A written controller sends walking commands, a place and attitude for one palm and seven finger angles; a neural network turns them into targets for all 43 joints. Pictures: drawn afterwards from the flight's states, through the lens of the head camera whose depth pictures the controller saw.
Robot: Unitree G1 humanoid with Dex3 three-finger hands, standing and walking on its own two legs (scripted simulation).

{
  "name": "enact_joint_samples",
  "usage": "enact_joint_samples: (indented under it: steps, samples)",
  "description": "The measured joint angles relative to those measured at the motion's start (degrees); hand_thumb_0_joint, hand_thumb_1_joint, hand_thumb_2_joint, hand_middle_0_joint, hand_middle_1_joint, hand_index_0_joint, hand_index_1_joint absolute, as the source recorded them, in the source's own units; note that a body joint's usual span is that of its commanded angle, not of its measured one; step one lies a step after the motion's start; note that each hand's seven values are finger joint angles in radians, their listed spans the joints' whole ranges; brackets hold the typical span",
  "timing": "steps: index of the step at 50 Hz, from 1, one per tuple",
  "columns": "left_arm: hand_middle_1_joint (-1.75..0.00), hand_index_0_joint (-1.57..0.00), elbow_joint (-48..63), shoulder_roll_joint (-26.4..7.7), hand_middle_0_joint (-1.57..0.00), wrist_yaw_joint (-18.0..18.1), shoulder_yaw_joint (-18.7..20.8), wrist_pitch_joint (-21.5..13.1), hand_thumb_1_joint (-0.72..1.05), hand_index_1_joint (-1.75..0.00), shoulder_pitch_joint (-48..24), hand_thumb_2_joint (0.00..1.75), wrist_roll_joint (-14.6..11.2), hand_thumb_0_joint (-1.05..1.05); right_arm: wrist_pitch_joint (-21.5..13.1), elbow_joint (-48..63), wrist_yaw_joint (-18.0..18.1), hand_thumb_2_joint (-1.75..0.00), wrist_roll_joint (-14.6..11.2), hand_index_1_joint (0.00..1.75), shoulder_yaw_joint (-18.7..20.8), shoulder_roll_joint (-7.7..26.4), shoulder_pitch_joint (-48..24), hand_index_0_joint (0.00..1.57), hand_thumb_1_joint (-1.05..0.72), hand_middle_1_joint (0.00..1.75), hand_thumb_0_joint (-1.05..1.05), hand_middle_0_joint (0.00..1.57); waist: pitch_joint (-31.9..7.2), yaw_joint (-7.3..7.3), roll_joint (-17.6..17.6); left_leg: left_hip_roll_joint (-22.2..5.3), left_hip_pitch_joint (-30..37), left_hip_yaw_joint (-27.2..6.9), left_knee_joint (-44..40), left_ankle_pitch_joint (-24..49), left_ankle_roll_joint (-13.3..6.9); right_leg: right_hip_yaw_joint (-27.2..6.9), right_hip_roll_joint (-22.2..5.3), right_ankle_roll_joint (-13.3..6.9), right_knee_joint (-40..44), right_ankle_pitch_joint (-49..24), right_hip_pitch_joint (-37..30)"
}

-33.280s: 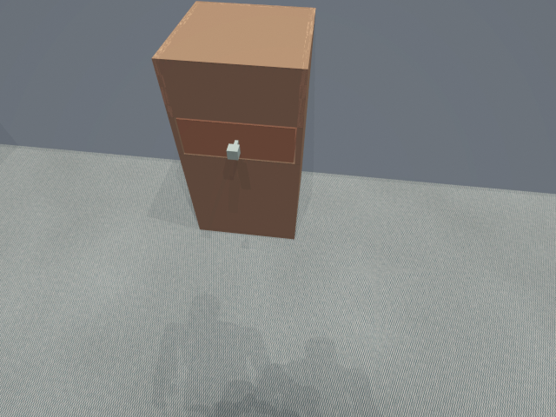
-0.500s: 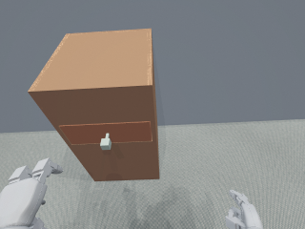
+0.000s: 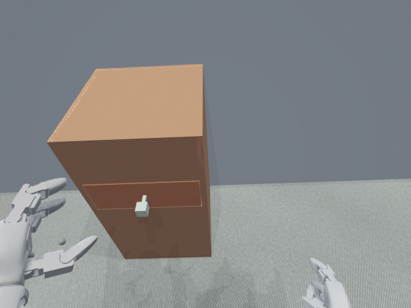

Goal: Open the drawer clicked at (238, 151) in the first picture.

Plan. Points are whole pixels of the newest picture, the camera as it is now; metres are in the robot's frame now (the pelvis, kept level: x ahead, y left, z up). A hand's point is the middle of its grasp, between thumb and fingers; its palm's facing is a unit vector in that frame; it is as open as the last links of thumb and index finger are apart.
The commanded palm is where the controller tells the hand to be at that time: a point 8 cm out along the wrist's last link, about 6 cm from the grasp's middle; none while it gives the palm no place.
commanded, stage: draw the hand back to the body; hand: left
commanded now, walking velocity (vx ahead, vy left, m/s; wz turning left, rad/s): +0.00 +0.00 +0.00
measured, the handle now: (143, 204) +0.48 +0.29 -0.24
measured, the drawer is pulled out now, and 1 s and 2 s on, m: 0.00 0.00 0.00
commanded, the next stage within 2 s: step back with the hand held close in 0.46 s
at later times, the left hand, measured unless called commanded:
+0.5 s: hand (60, 237) +0.17 +0.23 +0.16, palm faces +0.37 -0.84 -0.40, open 7.5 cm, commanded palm +0.12 +0.27 +0.18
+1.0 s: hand (42, 241) +0.17 +0.26 +0.15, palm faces +0.26 -0.82 -0.51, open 7.4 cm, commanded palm +0.10 +0.30 +0.18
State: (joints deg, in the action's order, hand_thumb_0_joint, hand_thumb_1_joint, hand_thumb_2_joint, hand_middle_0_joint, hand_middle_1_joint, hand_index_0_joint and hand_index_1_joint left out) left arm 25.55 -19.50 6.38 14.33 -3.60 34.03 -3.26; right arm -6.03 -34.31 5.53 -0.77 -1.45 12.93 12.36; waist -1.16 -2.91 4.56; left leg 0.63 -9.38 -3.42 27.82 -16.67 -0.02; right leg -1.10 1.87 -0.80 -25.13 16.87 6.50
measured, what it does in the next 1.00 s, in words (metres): stands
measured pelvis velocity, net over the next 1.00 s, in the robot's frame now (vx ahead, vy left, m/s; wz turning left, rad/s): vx -0.03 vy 0.02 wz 0.00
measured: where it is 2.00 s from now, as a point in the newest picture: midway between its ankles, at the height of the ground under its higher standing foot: outside the picture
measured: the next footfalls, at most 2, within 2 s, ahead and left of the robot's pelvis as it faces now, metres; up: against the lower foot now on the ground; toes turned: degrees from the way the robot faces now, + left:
right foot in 1.92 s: -0.27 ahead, -0.08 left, +0.00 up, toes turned +3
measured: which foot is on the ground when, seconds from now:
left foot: down 0.00-1.00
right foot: down 0.00-1.00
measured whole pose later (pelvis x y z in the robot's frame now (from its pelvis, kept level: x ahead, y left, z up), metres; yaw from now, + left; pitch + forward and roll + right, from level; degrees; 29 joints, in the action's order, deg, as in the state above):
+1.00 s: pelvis -0.03 +0.02 +0.01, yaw +0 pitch +4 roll -1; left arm 32.4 -22.9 6.5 20.1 -10.4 37.8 -4.1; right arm 0.5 -32.9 3.9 -1.1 1.1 11.9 7.2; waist 2.1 0.1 2.1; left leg 1.9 -16.7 -2.6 23.6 -10.5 -1.5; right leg -1.7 0.3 1.3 -20.2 10.5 13.6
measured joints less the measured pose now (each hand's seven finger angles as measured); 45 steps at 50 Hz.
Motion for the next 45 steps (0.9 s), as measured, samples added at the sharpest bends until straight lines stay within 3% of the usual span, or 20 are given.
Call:
enact_joint_samples:
  steps: [13, 21, 29, 37, 45]
  samples:
    - [-0.5, -0.23, 1.7, 0.2, -0.23, -0.4, 2.5, -3.2, 0.6, -0.49, -3.8, 0.77, -0.4, 0.0, -0.3, -1.2, -0.8, -0.9, 0.4, 0.3, 0.2, -1.0, -1.7, 0.2, -0.91, 0.3, 0.01, 0.2, 0.8, -0.2, 0.6, -0.7, 3.1, 0.2, -4.1, 2.4, 0.5, -0.2, 0.5, -0.5, 4.0, -2.6, -3.0]
    - [-0.36, -0.21, -1.0, 1.1, -0.22, -1.1, 1.9, -2.8, 0.81, -0.35, -3.3, 0.86, -0.6, 0.01, 0.5, -1.5, -0.8, -0.9, 0.4, 0.3, 0.5, -1.2, -1.5, 0.2, -0.91, 0.3, 0.01, 0.2, 1.5, -0.22, 0.3, -1.2, 3.4, 0.4, -5.0, 3.2, 0.7, -0.5, 0.9, -0.6, 5.5, -3.7, -3.4]
    - [-0.32, -0.21, 0.2, 0.9, -0.21, -0.5, 1.5, -2.9, 0.88, -0.31, -3.0, 0.89, -0.3, 0.01, -0.4, -2.3, -0.6, -0.9, 0.4, 0.3, 0.9, -0.7, -1.0, 0.2, -0.91, 0.3, 0.01, 0.2, 1.7, -0.29, -0.1, -1.1, 3.5, 0.4, -5.3, 3.4, 0.6, -0.5, 0.8, -0.5, 6.3, -4.2, -3.8]
    - [-0.31, -0.21, 1.7, 0.1, -0.21, -0.5, 5.3, -7.4, 0.89, -0.3, -1.4, 0.9, 0.0, 0.01, 3.5, 0.1, -1.8, -0.9, 0.2, 0.3, 1.7, 0.3, -4.1, 0.2, -0.91, 0.3, 0.01, 0.2, 2.5, 2.51, 0.4, -0.6, -2.8, -0.1, -4.3, 4.5, -0.1, 0.1, 0.3, 0.3, 7.1, -5.9, 1.5]
    - [-0.31, -0.21, 4.6, -1.9, -0.21, -0.5, 4.8, -7.1, 0.89, -0.3, 3.2, 0.9, -0.6, 0.01, 6.1, 0.9, -1.7, -0.9, -0.2, 0.3, 2.8, -0.3, -5.0, 0.2, -0.91, 0.3, 0.01, 0.2, 3.2, 3.24, -1.1, 0.8, -6.1, 0.6, -5.0, 5.9, -1.1, -0.5, -1.1, 1.6, 6.1, -6.3, 5.7]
